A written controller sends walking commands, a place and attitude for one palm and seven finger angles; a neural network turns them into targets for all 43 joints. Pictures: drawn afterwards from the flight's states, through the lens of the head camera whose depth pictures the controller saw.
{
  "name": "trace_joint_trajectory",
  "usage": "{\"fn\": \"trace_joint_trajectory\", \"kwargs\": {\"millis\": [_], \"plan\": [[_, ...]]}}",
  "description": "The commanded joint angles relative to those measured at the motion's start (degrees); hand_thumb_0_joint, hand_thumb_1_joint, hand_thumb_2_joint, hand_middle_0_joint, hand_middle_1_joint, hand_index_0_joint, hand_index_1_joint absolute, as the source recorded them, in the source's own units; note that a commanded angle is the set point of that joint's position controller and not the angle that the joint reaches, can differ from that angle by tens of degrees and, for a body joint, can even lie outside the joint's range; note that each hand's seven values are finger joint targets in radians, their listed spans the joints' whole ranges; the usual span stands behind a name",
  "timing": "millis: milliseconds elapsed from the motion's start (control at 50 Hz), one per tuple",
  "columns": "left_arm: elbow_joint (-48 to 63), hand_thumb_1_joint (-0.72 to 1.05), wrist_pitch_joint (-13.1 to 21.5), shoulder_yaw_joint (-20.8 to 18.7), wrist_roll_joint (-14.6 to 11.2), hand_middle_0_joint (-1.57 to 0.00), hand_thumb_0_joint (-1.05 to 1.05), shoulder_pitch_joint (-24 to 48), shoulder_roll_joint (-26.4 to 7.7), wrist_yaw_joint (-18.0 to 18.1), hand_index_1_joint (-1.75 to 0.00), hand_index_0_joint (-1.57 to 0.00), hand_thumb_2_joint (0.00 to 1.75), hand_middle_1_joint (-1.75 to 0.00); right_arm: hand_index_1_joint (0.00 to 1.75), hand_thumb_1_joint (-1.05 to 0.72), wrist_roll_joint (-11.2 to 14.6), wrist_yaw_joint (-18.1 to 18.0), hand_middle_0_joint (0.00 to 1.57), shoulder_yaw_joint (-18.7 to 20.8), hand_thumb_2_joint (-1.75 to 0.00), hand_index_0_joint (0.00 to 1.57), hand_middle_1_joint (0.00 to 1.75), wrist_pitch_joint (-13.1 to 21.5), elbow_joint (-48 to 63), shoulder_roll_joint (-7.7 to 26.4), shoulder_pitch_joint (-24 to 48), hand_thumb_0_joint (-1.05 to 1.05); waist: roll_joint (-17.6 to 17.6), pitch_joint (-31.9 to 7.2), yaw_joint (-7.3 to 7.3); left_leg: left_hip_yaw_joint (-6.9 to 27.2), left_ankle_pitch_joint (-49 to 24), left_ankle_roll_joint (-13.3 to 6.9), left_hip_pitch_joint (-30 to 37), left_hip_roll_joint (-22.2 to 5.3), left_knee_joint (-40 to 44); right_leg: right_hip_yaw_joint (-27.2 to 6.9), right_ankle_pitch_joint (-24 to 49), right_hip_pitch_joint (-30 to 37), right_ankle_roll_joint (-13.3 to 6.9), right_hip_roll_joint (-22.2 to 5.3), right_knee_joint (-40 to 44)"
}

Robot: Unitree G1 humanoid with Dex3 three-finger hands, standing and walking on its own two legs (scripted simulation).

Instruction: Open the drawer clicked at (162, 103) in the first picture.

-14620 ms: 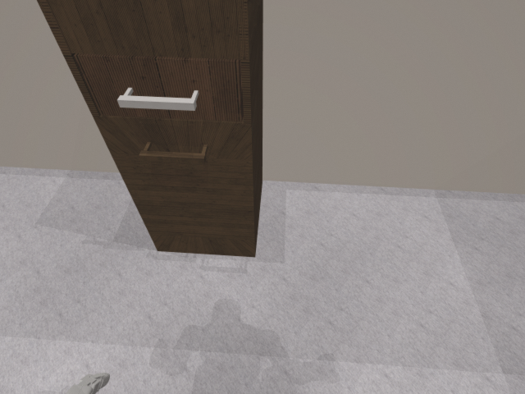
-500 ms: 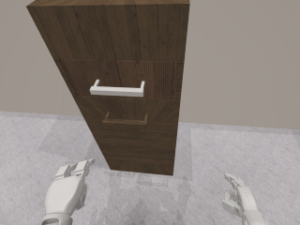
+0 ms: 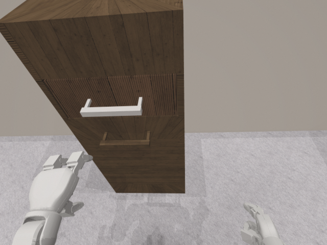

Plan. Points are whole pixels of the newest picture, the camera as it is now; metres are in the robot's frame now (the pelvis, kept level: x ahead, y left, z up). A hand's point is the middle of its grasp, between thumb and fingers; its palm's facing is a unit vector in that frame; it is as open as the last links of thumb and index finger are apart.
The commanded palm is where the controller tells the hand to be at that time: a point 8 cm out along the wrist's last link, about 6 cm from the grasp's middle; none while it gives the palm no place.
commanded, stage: raise the hand with hooked fingers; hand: left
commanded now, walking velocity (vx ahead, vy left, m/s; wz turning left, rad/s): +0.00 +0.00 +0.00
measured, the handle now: (112, 106) +0.49 +0.20 +0.06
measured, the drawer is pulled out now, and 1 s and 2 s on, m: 0.00 0.00 0.00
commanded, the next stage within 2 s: move the hooked fingers above the handle in 1.02 s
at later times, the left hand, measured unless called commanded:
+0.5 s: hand (26, 142) +0.28 +0.31 +0.16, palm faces +0.18 -0.05 -0.98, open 13.7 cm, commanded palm +0.24 +0.31 +0.21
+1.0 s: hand (11, 142) +0.27 +0.33 +0.17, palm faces +0.16 -0.06 -0.98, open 13.8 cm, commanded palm +0.23 +0.32 +0.23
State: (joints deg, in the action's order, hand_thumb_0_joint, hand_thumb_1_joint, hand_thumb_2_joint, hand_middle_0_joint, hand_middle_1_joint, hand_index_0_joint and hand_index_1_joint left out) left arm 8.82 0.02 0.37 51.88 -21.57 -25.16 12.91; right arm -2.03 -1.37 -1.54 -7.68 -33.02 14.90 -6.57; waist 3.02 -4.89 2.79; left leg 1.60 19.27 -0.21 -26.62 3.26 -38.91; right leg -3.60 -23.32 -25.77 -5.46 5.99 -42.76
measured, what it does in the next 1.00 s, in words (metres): shifts its weight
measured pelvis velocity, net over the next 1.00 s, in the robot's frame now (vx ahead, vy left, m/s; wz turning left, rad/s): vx -0.04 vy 0.07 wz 0.04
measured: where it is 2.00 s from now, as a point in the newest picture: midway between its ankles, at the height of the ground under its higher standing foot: outside the picture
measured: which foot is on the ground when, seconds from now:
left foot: down 0.00-1.00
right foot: down 0.00-1.00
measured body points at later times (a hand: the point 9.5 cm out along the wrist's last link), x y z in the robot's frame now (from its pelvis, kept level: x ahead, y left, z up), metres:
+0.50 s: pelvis -0.02 +0.07 +0.02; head -0.02 +0.03 +0.47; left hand +0.26 +0.31 +0.21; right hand +0.22 -0.12 -0.07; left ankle +0.00 +0.13 -0.71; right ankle -0.03 -0.05 -0.71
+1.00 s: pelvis -0.04 +0.07 +0.02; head -0.02 +0.04 +0.47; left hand +0.26 +0.33 +0.23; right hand +0.16 -0.15 -0.09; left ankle +0.00 +0.13 -0.71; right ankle -0.03 -0.05 -0.71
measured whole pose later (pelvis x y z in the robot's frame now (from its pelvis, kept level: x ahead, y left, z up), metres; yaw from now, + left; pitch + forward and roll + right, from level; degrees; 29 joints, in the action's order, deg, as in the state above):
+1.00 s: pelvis -0.04 +0.07 +0.02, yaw +3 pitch -1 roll -1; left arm 4.3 -1.7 0.7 49.0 9.7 -32.2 -1.6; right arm 0.8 0.3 -0.3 -7.9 -36.9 15.2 -8.3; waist 5.0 1.8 5.5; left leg 3.1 9.2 -4.7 -15.0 6.7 -25.1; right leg -2.8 -13.8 -12.1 -0.3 1.5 -26.4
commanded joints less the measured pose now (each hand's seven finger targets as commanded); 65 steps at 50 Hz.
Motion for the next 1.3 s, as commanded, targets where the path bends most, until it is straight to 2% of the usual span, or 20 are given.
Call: {"fn": "trace_joint_trajectory", "kwargs": {"millis": [0,100,180,220,360,460,480,560,600,680,760,860,880,960,1020,1080,1180,1240,1260,1280], "plan": [[15.2,-0.15,1.7,-13.0,1.4,-0.27,0.0,6.4,-13.0,7.0,-0.98,-0.27,0.45,-0.98,0.3,-0.9,-0.6,-0.6,0.2,2.8,-0.9,0.2,0.3,3.4,9.8,4.3,10.4,0.0,-2.8,-13.8,3.44,0.1,-13.1,-2.3,1.0,1.6,1.5,-8.6,40.5,15.2,5.5,-8.7,6.8],[10.8,-0.27,-2.1,-9.8,0.3,-0.28,0.0,12.1,-10.1,7.2,-1.05,-0.28,0.4,-1.05,0.3,-0.9,0.7,0.4,0.2,4.8,-0.9,0.2,0.3,2.5,7.6,4.9,10.2,0.0,-3.7,-12.9,1.75,-0.5,-15.3,-2.5,5.1,1.7,3.1,-4.7,35.3,12.8,4.6,-7.1,8.2],[9.1,-0.36,-7.2,-3.2,-0.9,-0.29,0.0,20.6,-8.5,1.7,-1.11,-0.29,0.36,-1.11,0.3,-0.9,2.3,0.0,0.2,4.7,-0.9,0.2,0.3,1.3,7.5,5.5,10.8,0.0,-3.9,-10.0,0.28,-0.3,-16.5,-2.8,10.1,0.3,6.0,-1.1,25.7,10.7,4.4,-6.2,11.0],[10.2,-0.41,-8.1,-2.8,-0.8,-0.29,0.0,25.4,-10.7,-1.5,-1.14,-0.29,0.34,-1.14,0.3,-0.9,2.4,-0.5,0.2,4.5,-0.9,0.2,0.3,0.9,7.7,5.5,11.0,0.0,-4.1,-9.8,0.45,0.2,-16.7,-3.0,12.7,-0.3,7.8,0.2,21.7,11.0,4.4,-5.9,12.3],[10.1,-0.5,-6.7,-7.6,2.0,-0.3,0.0,38.1,-18.5,-6.1,-1.2,-0.3,0.3,-1.2,0.3,-0.9,2.3,-0.8,0.2,2.3,-0.9,0.2,0.3,0.5,7.2,4.6,12.0,0.0,2.5,-8.8,2.16,2.9,-21.8,-1.5,18.9,-2.0,12.0,2.4,16.5,12.4,2.6,-4.3,14.6],[2.2,-0.5,-9.3,-7.0,-0.1,-0.3,0.0,44.1,-17.8,-10.1,-1.2,-0.3,0.3,-1.2,0.3,-0.9,3.2,-0.1,0.2,1.6,-0.9,0.2,0.3,-0.5,6.8,4.7,11.6,0.0,1.4,-5.6,2.16,3.5,-20.9,0.0,18.8,-2.9,15.6,3.6,14.4,13.1,2.4,-3.9,16.5],[1.3,-0.5,-9.8,-4.7,-0.3,-0.3,0.0,46.4,-16.1,-11.4,-1.2,-0.3,0.3,-1.2,0.3,-0.9,3.2,0.2,0.2,1.4,-0.9,0.2,0.3,-0.7,6.5,4.7,11.3,0.0,1.1,-5.4,1.53,3.7,-20.2,0.2,18.9,-3.1,16.1,4.1,13.7,12.8,2.5,-4.1,16.7],[2.0,-0.5,-10.4,-2.0,-0.7,-0.3,0.0,50.6,-15.4,-15.9,-1.2,-0.3,0.3,-1.2,0.3,-0.9,3.6,0.4,0.2,1.5,-0.9,0.2,0.3,-0.5,7.9,5.1,11.5,0.0,1.3,-7.6,0.98,4.8,-17.3,0.1,21.2,-3.7,17.3,3.9,12.1,12.7,2.7,-4.0,17.4],[3.6,-0.5,-8.9,-1.7,-0.6,-0.3,0.0,53.8,-16.6,-17.6,-1.2,-0.3,0.3,-1.2,0.3,-0.9,3.1,0.4,0.2,1.7,-0.9,0.2,0.3,0.2,7.3,5.4,9.9,0.0,1.5,-9.6,0.95,5.9,-16.9,0.1,22.7,-3.7,17.9,4.2,12.0,13.0,2.8,-4.2,17.6],[3.2,-0.5,-6.3,-2.4,-1.1,-0.3,0.0,47.9,-15.9,-19.8,-1.2,-0.3,0.3,-1.2,0.3,-0.9,2.9,0.9,0.2,1.7,-0.9,0.2,0.3,0.9,7.6,5.5,9.0,0.0,-0.5,-8.3,1.58,6.1,-15.7,-0.3,21.7,-3.9,18.6,4.4,11.5,13.5,2.8,-4.1,18.2],[8.2,-0.5,-2.4,-8.9,-1.5,-0.3,0.0,48.8,-21.4,-17.5,-1.2,-0.3,0.3,-1.2,0.3,-0.9,2.6,1.3,0.2,2.1,-0.9,0.2,0.3,1.8,7.9,5.9,8.7,0.0,2.5,-8.4,3.07,6.8,-16.0,0.3,21.2,-3.9,19.2,4.2,12.0,14.4,2.6,-3.4,18.1],[9.3,-0.5,0.0,-11.4,-2.2,-0.3,0.0,50.6,-22.0,-12.6,-1.2,-0.3,0.3,-1.2,0.3,-0.9,2.7,1.4,0.2,2.8,-0.9,0.2,0.3,3.0,6.7,5.8,7.9,0.0,4.2,-9.7,3.71,7.4,-13.4,0.8,20.9,-3.3,19.5,4.0,11.4,14.2,2.4,-3.1,17.9],[8.4,-0.5,-0.1,-10.3,-2.5,-0.3,0.0,51.0,-20.7,-12.0,-1.2,-0.3,0.3,-1.2,0.3,-0.9,2.6,1.6,0.2,2.9,-0.9,0.2,0.3,3.2,6.1,5.7,7.6,0.0,4.4,-10.9,3.52,6.9,-13.9,0.7,21.2,-2.8,19.0,4.1,11.6,14.3,2.4,-3.6,18.2],[3.2,-0.5,-3.4,-7.0,-3.2,-0.3,0.0,46.8,-16.4,-11.5,-1.2,-0.3,0.3,-1.2,0.3,-0.9,3.4,1.6,0.2,3.2,-0.9,0.2,0.3,2.6,5.6,6.2,7.8,0.0,2.6,-7.3,2.09,5.4,-12.5,0.4,19.9,-2.5,19.0,4.1,11.2,13.1,2.5,-3.5,19.5],[3.3,-0.5,-5.4,-4.3,-2.3,-0.3,0.0,47.3,-16.1,-13.3,-1.2,-0.3,0.3,-1.2,0.3,-0.9,3.3,1.6,0.2,3.1,-0.9,0.2,0.3,1.9,5.6,6.6,8.2,0.0,-0.9,-7.9,1.9,4.0,-11.9,-0.4,19.1,-2.3,19.3,3.9,11.2,14.3,2.9,-4.0,20.1],[4.6,-0.5,-5.7,-2.9,-1.5,-0.3,0.0,48.3,-16.1,-15.0,-1.2,-0.3,0.3,-1.2,0.3,-0.9,3.3,1.2,0.2,2.6,-0.9,0.2,0.3,2.1,6.2,6.3,9.1,0.0,-0.8,-9.0,1.49,3.3,-12.2,-1.3,19.4,-1.9,18.7,3.6,11.0,15.4,3.0,-4.4,20.4],[5.0,-0.5,-2.5,-5.7,-1.4,-0.3,0.0,51.3,-19.0,-14.6,-1.2,-0.3,0.3,-1.2,0.3,-0.9,2.8,0.2,0.2,2.0,-0.9,0.2,0.3,2.3,5.6,5.8,8.7,0.0,-2.1,-9.2,1.49,2.5,-14.6,-2.2,19.6,-1.1,17.4,3.2,12.5,16.0,3.1,-4.4,21.1],[1.2,-0.5,-1.5,-7.3,-1.7,-0.3,0.0,51.9,-19.5,-13.0,-1.2,-0.3,0.3,-1.2,0.3,-0.9,2.9,-0.4,0.2,1.9,-0.9,0.2,0.3,1.8,5.1,5.6,8.7,0.0,-1.8,-6.5,1.81,1.6,-14.2,-2.2,17.8,-0.6,17.2,2.9,12.7,15.5,3.1,-4.4,21.5],[-0.6,-0.5,-1.8,-10.1,-2.0,-0.3,0.0,51.1,-21.4,-12.2,-1.2,-0.3,0.3,-1.2,0.3,-0.9,3.2,-0.4,0.2,2.0,-0.9,0.2,0.3,1.7,5.0,5.8,8.7,0.0,-1.9,-6.2,2.08,1.2,-14.0,-2.1,16.9,-0.6,17.0,2.4,12.3,16.0,3.0,-4.1,21.7],[-2.1,-0.5,-2.0,-7.4,-2.0,-0.3,0.0,53.7,-19.0,-12.0,-1.2,-0.3,0.3,-1.2,0.3,-0.9,3.2,-0.3,0.2,1.6,-0.9,0.2,0.3,1.7,4.9,5.5,8.7,0.0,-1.8,-6.3,1.68,1.0,-13.8,-2.1,16.2,-0.2,16.6,2.6,12.5,15.8,3.1,-4.6,21.5]]}}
